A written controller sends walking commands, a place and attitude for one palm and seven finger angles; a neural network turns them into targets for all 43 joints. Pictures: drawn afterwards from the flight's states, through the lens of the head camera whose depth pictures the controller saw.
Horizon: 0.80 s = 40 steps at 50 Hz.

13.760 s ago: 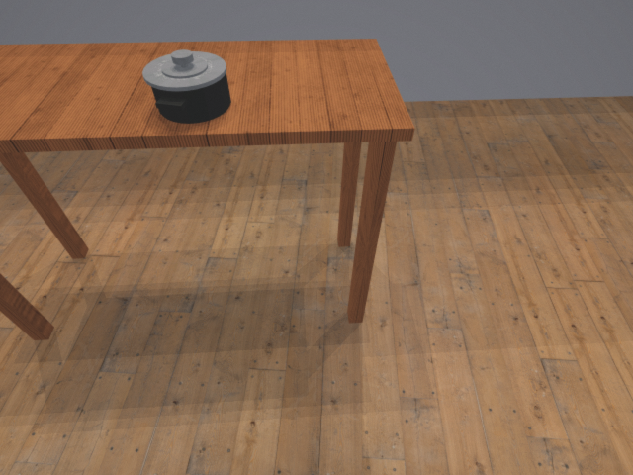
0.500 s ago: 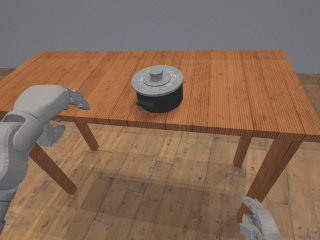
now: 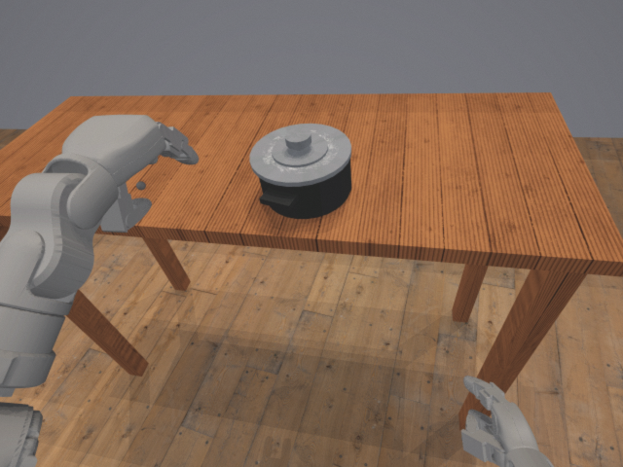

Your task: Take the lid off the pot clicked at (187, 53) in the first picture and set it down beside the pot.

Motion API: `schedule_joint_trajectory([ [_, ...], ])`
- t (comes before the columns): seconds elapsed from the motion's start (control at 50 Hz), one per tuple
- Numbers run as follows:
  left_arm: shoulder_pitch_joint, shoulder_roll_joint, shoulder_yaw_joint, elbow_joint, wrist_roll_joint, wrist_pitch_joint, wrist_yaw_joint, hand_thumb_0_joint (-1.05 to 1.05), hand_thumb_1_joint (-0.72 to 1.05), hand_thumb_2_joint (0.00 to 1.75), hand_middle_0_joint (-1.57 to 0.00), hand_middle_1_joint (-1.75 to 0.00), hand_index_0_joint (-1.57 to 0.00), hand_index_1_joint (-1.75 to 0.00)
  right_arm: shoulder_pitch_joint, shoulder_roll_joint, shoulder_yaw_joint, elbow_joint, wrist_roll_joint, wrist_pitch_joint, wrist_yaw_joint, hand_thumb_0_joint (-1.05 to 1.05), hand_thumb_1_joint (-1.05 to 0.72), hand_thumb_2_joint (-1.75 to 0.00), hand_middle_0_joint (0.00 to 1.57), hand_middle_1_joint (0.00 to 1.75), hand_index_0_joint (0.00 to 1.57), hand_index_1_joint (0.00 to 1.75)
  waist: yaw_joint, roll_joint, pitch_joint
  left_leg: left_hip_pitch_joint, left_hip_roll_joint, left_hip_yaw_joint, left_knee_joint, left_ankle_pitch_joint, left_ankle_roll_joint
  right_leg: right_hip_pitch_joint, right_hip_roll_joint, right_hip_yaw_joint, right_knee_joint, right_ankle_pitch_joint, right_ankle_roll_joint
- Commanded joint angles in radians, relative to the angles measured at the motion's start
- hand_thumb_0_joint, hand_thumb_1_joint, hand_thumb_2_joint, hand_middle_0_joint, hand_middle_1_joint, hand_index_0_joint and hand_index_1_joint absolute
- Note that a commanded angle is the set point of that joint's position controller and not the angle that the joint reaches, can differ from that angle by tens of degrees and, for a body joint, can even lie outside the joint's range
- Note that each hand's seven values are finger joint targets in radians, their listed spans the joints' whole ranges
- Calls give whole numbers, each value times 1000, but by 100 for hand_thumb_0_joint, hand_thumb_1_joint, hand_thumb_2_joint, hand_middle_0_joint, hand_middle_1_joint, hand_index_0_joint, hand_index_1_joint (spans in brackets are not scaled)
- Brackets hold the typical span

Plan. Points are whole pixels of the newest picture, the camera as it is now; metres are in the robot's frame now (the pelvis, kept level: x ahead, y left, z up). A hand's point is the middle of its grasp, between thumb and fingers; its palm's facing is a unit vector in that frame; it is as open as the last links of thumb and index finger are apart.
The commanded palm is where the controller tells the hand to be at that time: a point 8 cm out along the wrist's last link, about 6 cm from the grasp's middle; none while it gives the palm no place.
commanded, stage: move the open hand above the knob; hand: left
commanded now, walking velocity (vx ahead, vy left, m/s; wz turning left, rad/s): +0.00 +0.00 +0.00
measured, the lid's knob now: (298, 138) +0.55 +0.08 +0.16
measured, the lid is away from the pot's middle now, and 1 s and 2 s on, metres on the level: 0.00 0.00 0.00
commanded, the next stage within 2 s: none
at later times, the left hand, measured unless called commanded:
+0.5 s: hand (206, 164) +0.40 +0.17 +0.22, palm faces -0.09 +0.00 -1.00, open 9.9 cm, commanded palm +0.38 +0.17 +0.29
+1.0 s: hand (251, 123) +0.47 +0.13 +0.23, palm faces -0.14 -0.02 -0.99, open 9.9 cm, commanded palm +0.45 +0.13 +0.29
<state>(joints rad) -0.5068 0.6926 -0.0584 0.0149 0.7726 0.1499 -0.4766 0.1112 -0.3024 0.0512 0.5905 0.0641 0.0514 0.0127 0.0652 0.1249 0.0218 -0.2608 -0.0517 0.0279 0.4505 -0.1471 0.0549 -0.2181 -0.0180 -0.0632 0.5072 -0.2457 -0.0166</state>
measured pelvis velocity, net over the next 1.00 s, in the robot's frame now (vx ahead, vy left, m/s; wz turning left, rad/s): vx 0.03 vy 0.01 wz -0.02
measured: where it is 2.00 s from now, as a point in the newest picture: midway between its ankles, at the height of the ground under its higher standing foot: outside the picture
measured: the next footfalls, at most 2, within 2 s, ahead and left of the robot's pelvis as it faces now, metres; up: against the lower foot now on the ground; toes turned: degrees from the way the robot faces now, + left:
none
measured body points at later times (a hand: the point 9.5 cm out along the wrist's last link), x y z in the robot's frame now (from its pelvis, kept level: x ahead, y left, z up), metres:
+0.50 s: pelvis +0.02 +0.01 +0.00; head +0.02 -0.04 +0.45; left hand +0.40 +0.17 +0.27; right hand +0.22 -0.22 -0.10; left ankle +0.06 +0.09 -0.74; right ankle +0.02 -0.11 -0.74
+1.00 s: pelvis +0.03 +0.01 +0.00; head +0.04 -0.04 +0.45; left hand +0.48 +0.13 +0.28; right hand +0.19 -0.22 -0.12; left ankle +0.06 +0.09 -0.74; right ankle +0.02 -0.11 -0.74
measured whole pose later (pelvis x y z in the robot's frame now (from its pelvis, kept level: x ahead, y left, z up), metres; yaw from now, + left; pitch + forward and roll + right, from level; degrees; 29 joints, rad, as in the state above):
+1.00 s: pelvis +0.03 +0.01 +0.00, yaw -1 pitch +2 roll +1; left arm -1.00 0.45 -0.32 0.51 0.86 0.32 -0.46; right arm 0.16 -0.28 0.06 0.63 0.07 0.13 0.03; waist 0.00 0.09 -0.03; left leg -0.28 -0.07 0.05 0.43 -0.18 0.07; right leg -0.26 -0.03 -0.04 0.51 -0.28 0.00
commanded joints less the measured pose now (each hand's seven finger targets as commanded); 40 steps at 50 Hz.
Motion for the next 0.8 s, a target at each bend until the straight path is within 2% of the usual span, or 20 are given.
schedule_joint_trajectory([
  [0.0, -327, 142, 76, -148, 3, 22, 27, 0, -39, 172, -88, -8, -88, -8, -168, -88, -41, -184, 1, -38, 11, 0, -90, -90, 20, 30, 20, 30, -11, -104, -277, 147, 0, -46, -51, 50, -5, 11, 24, 38, -88, 81, -8],
  [0.02, -317, 132, 77, -135, -2, 30, 30, 0, -39, 172, -88, -8, -88, -8, -166, -94, -43, -189, 6, -37, 13, 0, -90, -90, 20, 30, 20, 30, -20, -102, -269, 156, 1, -48, -40, 51, -6, -4, 34, 38, -90, 82, -11],
  [0.04, -389, 174, 92, -112, 22, 35, 27, 0, -39, 172, -88, -8, -88, -8, -165, -91, -35, -175, 0, -30, 13, 0, -90, -90, 20, 30, 20, 30, -17, -145, -263, 122, 0, -49, -57, 26, -6, 13, 23, 34, -92, 55, -11],
  [0.08, -475, 256, 145, -95, 39, 36, 37, 0, -39, 172, -88, -8, -88, -8, -163, -102, -35, -168, -3, -21, 5, 0, -90, -90, 20, 30, 20, 30, -13, -150, -252, 103, 0, -45, -60, 13, -4, 11, 23, 37, -91, 34, -9],
  [0.12, -537, 308, 189, -154, 32, 29, 47, 0, -39, 172, -88, -8, -88, -8, -172, -103, -36, -175, -3, -27, 2, 0, -90, -90, 20, 30, 20, 30, -7, -84, -319, 150, -4, -55, -41, 66, -3, 36, 30, 46, -78, 79, -18],
  [0.16, -598, 264, 141, -171, 43, 35, 42, 0, -39, 172, -88, -8, -88, -8, -181, -80, -33, -173, -7, -34, 4, 0, -90, -90, 20, 30, 20, 30, 0, -56, -394, 182, -10, -59, -34, 145, -1, 68, 20, 51, -55, 146, -20],
  [0.22, -469, 163, 93, -86, 12, 64, 34, 0, -39, 172, -88, -8, -88, -8, -160, -88, -43, -174, 1, -22, 20, 0, -90, -90, 20, 30, 20, 30, -10, -65, -352, 192, -1, -65, -21, 192, -7, 32, 30, 41, -57, 184, -23],
  [0.24, -473, 133, 57, -24, 30, 79, 24, 0, -39, 172, -88, -8, -88, -8, -155, -83, -37, -161, -3, -10, 24, 0, -90, -90, 20, 30, 20, 30, -12, -130, -312, 144, -5, -53, -34, 145, -7, 27, 23, 38, -64, 164, -18],
  [0.28, -468, 104, 25, 16, 36, 91, 19, 0, -39, 172, -88, -8, -88, -8, -148, -94, -37, -164, 4, 11, 25, 0, -90, -90, 20, 30, 20, 30, -21, -180, -245, 106, 1, -37, -47, 89, -7, -5, 25, 29, -73, 125, -12],
  [0.32, -484, 74, 4, -30, 24, 89, 24, 0, -39, 172, -88, -8, -88, -8, -157, -96, -42, -182, 10, 15, 27, 0, -90, -90, 20, 30, 20, 30, -27, -163, -266, 139, -1, -41, -33, 94, -4, -9, 30, 31, -72, 126, -17],
  [0.42, -702, 182, 56, -135, 39, 86, 44, 0, -39, 172, -88, -8, -88, -8, -173, -91, -38, -178, 2, 6, 17, 0, -90, -90, 20, 30, 20, 30, -32, -84, -401, 203, -7, -59, -15, 153, 2, 31, 29, 47, -51, 164, -23],
  [0.44, -780, 196, 55, -96, 68, 91, 47, 0, -39, 172, -88, -8, -88, -8, -158, -77, -31, -162, -5, 0, 13, 0, -90, -90, 20, 30, 20, 30, -29, -93, -428, 194, -12, -60, -30, 135, 1, 47, 28, 49, -52, 145, -21],
  [0.48, -763, 206, 70, 51, 76, 106, 55, 0, -39, 172, -88, -8, -88, -8, -130, -87, -33, -131, -5, 6, 6, 0, -90, -90, 20, 30, 20, 30, -28, -119, -351, 151, -5, -59, -42, 119, -4, 19, 31, 40, -58, 133, -24],
  [0.52, -721, 145, 33, 107, 55, 110, 54, 0, -39, 172, -88, -8, -88, -8, -122, -95, -38, -129, 3, 15, 13, 0, -90, -90, 20, 30, 20, 30, -34, -104, -314, 150, -3, -59, -35, 125, -9, 0, 31, 35, -61, 141, -31],
  [0.56, -704, 39, -54, 133, 65, 120, 38, 0, -39, 172, -88, -8, -88, -8, -132, -78, -36, -140, 5, 16, 16, 0, -90, -90, 20, 30, 20, 30, -35, -146, -321, 143, -6, -46, -40, 117, -4, 4, 27, 34, -57, 148, -24],
  [0.62, -670, -65, -133, 63, 38, 126, 31, 0, -39, 172, -88, -8, -88, -8, -145, -81, -45, -168, 10, 30, 30, 0, -90, -90, 20, 30, 20, 30, -48, -109, -369, 203, -4, -56, -18, 181, -3, -4, 30, 28, -50, 189, -27],
  [0.7, -892, 42, -82, 58, 91, 135, 46, 0, -39, 172, -88, -8, -88, -8, -136, -80, -36, -143, 4, 31, 20, 0, -90, -90, 20, 30, 20, 30, -59, -127, -399, 201, -5, -63, -35, 152, -1, 3, 35, 32, -52, 164, -28],
  [0.72, -906, 93, -38, 65, 72, 131, 57, 0, -39, 172, -88, -8, -88, -8, -122, -91, -40, -137, 1, 31, 15, 0, -90, -90, 20, 30, 20, 30, -61, -129, -398, 202, -6, -66, -27, 149, 2, 8, 34, 36, -60, 170, -31],
  [0.74, -985, 117, -32, 113, 102, 133, 60, 0, -39, 172, -88, -8, -88, -8, -117, -80, -28, -126, -2, 23, 10, 0, -90, -90, 20, 30, 20, 30, -60, -138, -408, 180, -10, -63, -45, 121, 0, 23, 35, 39, -61, 151, -28],
  [0.78, -1003, 47, -87, 236, 98, 143, 65, 0, -39, 172, -88, -8, -88, -8, -99, -75, -26, -100, 3, 21, 2, 0, -90, -90, 20, 30, 20, 30, -68, -158, -344, 164, -5, -67, -63, 96, -3, -16, 38, 28, -66, 123, -30],
])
